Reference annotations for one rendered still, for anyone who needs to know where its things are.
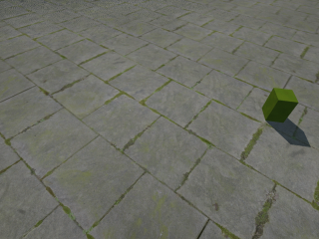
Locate carton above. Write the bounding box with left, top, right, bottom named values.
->
left=262, top=88, right=299, bottom=122

